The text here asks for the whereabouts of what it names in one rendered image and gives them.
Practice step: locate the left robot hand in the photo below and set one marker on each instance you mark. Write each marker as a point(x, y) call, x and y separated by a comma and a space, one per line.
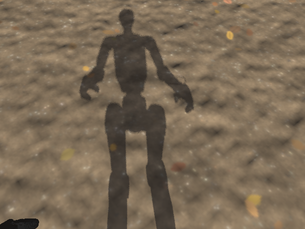
point(20, 224)

